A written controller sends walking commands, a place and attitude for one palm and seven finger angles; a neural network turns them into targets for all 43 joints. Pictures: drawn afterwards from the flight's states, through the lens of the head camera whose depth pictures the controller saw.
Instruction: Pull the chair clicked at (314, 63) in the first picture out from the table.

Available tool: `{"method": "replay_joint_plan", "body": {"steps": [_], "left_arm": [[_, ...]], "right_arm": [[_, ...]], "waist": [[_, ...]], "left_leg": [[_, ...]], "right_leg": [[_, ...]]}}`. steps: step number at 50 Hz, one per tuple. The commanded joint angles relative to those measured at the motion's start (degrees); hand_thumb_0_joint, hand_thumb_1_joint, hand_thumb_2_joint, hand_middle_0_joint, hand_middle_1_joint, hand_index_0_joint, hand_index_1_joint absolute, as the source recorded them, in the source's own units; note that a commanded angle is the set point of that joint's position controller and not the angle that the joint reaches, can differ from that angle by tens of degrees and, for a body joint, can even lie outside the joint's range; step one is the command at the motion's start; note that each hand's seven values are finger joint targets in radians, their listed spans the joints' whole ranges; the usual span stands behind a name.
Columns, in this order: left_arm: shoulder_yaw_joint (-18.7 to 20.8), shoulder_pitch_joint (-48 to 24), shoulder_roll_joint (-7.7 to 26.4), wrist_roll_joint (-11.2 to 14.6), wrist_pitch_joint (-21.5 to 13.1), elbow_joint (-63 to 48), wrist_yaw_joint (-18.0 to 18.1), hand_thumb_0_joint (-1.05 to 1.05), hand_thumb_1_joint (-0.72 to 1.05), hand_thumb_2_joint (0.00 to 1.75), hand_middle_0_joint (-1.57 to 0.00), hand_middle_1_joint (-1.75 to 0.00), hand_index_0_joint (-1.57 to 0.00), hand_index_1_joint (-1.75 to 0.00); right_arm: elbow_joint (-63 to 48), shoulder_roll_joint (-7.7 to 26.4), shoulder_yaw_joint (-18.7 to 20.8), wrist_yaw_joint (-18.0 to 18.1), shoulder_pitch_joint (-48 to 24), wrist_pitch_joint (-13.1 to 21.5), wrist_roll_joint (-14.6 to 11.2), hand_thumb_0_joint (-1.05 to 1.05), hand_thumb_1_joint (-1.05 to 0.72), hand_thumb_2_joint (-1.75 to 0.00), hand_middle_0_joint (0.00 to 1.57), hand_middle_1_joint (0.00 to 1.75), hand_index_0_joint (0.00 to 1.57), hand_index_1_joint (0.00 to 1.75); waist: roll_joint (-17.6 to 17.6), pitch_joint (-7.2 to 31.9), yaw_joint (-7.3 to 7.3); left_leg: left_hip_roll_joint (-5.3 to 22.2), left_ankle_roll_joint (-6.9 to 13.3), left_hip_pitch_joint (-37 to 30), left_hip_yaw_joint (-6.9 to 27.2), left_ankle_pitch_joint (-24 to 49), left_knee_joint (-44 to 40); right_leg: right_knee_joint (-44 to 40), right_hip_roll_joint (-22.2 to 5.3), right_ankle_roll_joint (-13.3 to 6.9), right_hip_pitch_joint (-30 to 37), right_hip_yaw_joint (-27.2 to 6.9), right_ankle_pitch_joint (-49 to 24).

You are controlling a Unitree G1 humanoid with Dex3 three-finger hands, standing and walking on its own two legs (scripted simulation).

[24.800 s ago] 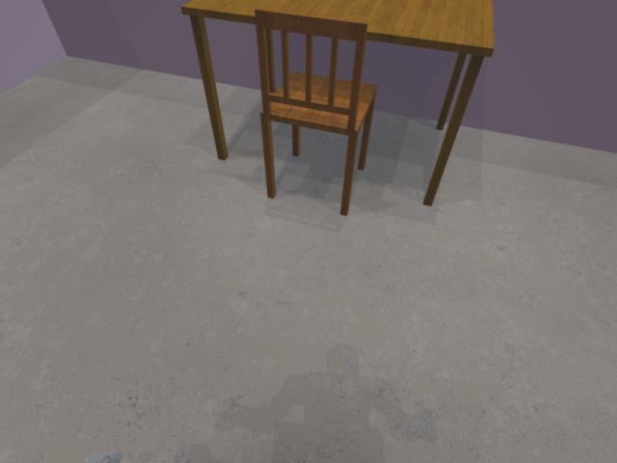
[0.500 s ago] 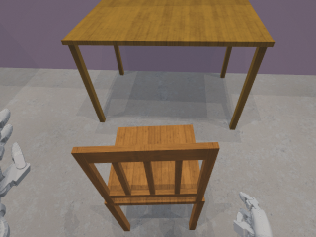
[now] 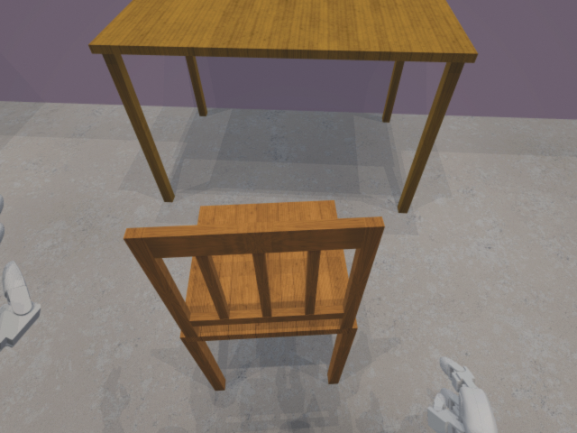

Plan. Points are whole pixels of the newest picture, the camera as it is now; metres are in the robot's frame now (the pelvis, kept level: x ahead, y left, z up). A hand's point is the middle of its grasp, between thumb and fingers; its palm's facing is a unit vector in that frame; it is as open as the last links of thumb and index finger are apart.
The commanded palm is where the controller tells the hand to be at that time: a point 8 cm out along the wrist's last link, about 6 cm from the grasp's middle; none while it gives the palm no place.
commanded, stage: step back with the hand held close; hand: left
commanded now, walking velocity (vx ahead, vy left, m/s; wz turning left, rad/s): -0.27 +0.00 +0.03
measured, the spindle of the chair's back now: (263, 285) +0.38 +0.08 -0.10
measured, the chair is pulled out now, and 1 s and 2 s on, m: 0.59 0.59 0.59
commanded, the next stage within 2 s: stop stepping back and stand still in 1.40 s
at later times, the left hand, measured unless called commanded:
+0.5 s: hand (8, 330) +0.17 +0.27 +0.17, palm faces +0.49 -0.72 -0.48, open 7.4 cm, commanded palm +0.11 +0.31 +0.18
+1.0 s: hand out of the picture +0.17 +0.28 +0.17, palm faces +0.45 -0.72 -0.53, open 7.4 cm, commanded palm +0.10 +0.31 +0.18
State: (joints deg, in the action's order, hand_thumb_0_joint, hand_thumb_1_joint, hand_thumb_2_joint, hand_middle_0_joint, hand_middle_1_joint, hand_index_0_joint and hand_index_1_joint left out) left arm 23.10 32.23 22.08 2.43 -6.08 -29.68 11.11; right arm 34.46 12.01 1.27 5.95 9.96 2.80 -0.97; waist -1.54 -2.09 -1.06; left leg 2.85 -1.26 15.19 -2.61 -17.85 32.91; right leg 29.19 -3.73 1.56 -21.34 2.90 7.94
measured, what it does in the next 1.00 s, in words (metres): lifts its right foot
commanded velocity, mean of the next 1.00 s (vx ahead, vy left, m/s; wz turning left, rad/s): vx -0.38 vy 0.00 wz -0.01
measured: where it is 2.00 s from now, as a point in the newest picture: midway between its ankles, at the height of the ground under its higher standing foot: outside the picture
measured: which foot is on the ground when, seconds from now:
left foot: down 0.00-1.00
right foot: down 0.00-0.92, up 0.94-1.00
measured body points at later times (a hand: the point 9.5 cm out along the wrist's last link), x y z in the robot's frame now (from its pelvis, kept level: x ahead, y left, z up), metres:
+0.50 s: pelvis -0.03 +0.00 -0.01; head +0.01 +0.01 +0.44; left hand +0.14 +0.31 +0.19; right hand +0.15 -0.23 -0.10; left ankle +0.00 +0.13 -0.73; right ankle +0.08 -0.14 -0.73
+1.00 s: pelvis -0.03 +0.01 +0.00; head +0.00 +0.03 +0.44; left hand +0.14 +0.32 +0.20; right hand +0.14 -0.24 -0.08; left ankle +0.00 +0.13 -0.73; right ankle +0.02 -0.14 -0.72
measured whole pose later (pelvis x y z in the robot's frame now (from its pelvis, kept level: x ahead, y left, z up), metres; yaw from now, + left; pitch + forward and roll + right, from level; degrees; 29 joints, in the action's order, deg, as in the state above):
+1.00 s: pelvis -0.03 +0.01 +0.00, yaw +2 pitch +3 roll -2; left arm 27.4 33.2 25.9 0.5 -11.5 -32.6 10.7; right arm 36.1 10.9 2.4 5.3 10.7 5.9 0.3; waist -0.1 -0.7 1.4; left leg 2.3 -0.5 23.9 2.5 -16.3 37.4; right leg 37.6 -0.2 1.1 -25.1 1.5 10.6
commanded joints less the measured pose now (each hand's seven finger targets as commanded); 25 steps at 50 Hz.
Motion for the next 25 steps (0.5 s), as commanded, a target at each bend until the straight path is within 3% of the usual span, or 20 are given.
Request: {"method": "replay_joint_plan", "body": {"steps": [1,5,9,11,15,17,22,25], "left_arm": [[8.6,-3.0,11.7,-0.8,-3.6,-10.6,2.1,0.0,0.9,0.9,-0.2,-0.3,-0.2,-0.3],[9.3,-3.3,12.5,-1.3,-4.2,-11.1,2.3,0.0,0.9,0.9,-0.2,-0.3,-0.2,-0.3],[8.8,-2.5,11.4,-1.2,-4.8,-12.1,2.1,0.0,0.9,0.9,-0.2,-0.3,-0.2,-0.3],[9.4,-1.8,11.5,-1.5,-5.2,-12.0,2.3,0.0,0.9,0.9,-0.2,-0.3,-0.2,-0.3],[10.4,-2.9,12.0,-1.9,-5.8,-12.1,2.2,0.0,0.9,0.9,-0.2,-0.3,-0.2,-0.3],[9.8,-3.4,11.1,-1.8,-6.2,-12.9,1.9,0.0,0.9,0.9,-0.2,-0.3,-0.2,-0.3],[9.7,-3.8,11.8,-1.6,-6.6,-13.6,2.0,0.0,0.9,0.9,-0.2,-0.3,-0.2,-0.3],[11.4,-2.1,13.1,-1.7,-6.8,-12.9,2.4,0.0,0.9,0.9,-0.2,-0.3,-0.2,-0.3]], "right_arm": [[-8.9,6.7,1.8,0.6,-4.4,3.4,0.2,0.0,-0.9,-0.9,0.2,0.3,0.2,0.3],[-9.4,7.6,2.1,0.7,-4.6,4.2,0.0,0.0,-0.9,-0.9,0.2,0.3,0.2,0.3],[-9.5,7.6,2.2,0.0,-3.5,5.1,0.2,0.0,-0.9,-0.9,0.2,0.3,0.2,0.3],[-9.1,7.5,2.2,0.1,-4.0,5.6,0.3,0.0,-0.9,-0.9,0.2,0.3,0.2,0.3],[-8.7,7.7,2.7,0.1,-4.1,6.4,0.2,0.0,-0.9,-0.9,0.2,0.3,0.2,0.3],[-8.4,7.4,2.7,-0.1,-3.4,6.7,0.4,0.0,-0.9,-0.9,0.2,0.3,0.2,0.3],[-6.7,7.0,2.8,-0.6,-3.2,6.4,1.1,0.0,-0.9,-0.9,0.2,0.3,0.2,0.3],[-5.9,7.1,2.9,-0.4,-4.4,5.8,1.4,0.0,-0.9,-0.9,0.2,0.3,0.2,0.3]], "waist": [[0.9,4.4,0.37],[-3.1,3.2,0.23],[-1.4,5.3,0.19],[-4.0,5.2,0.17],[-4.4,4.4,0.12],[-1.9,4.9,0.19],[4.1,6.9,0.64],[0.9,7.9,0.59]], "left_leg": [[1.9,2.6,9.1,3.1,-10.4,-9.1],[3.5,3.3,14.5,4.9,-14.1,-12.0],[2.9,3.0,14.1,4.7,-10.9,-10.5],[4.1,3.6,16.8,5.4,-12.2,-11.8],[5.5,4.4,23.2,6.9,-14.6,-11.9],[4.4,3.9,22.4,6.0,-13.3,-9.5],[0.6,2.1,13.0,3.4,-10.1,-3.6],[2.0,2.4,12.0,4.6,-7.8,-6.3]], "right_leg": [[-8.7,-3.1,-1.4,6.8,-6.8,15.0],[-5.9,-1.2,-0.8,9.6,-5.6,15.6],[-4.6,-0.9,-0.8,10.8,-5.6,10.2],[-2.3,-0.7,-0.6,12.7,-5.1,8.7],[2.6,0.2,-0.6,16.3,-5.5,4.2],[2.2,-0.4,-0.9,14.8,-6.5,2.6],[-7.0,-4.0,-2.7,6.0,-10.6,7.3],[-6.6,-3.0,-2.2,6.4,-8.7,7.5]]}}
